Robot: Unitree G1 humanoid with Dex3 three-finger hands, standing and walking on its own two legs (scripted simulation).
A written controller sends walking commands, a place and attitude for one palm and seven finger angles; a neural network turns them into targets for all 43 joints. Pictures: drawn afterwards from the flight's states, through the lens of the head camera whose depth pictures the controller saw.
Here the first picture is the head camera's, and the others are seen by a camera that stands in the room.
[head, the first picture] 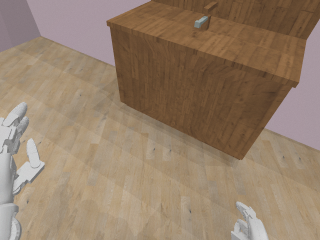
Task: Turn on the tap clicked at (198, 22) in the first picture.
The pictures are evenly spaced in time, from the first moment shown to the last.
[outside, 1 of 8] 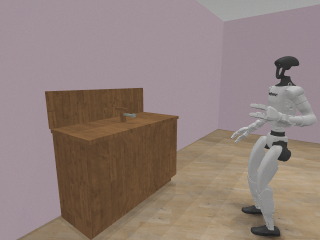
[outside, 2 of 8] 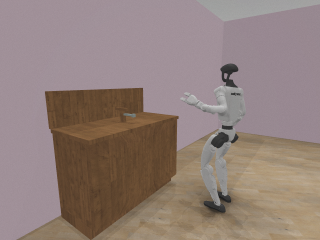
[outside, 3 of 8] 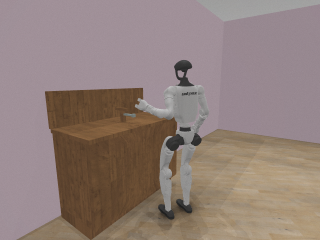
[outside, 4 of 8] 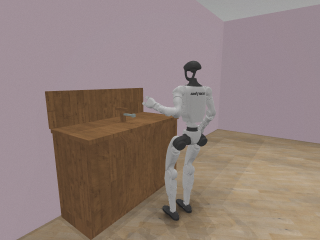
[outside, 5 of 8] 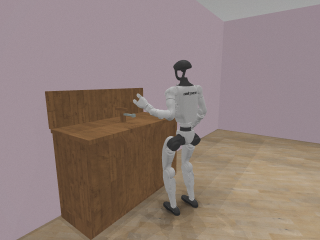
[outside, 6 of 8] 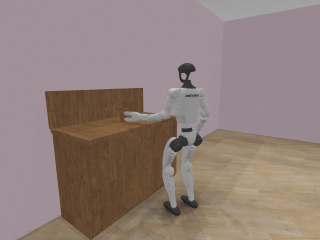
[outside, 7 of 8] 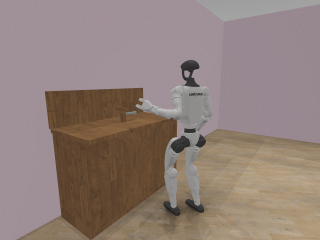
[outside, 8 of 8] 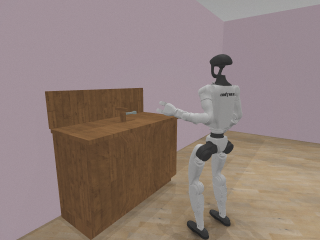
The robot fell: no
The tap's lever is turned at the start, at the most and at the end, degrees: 0 81 81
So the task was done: yes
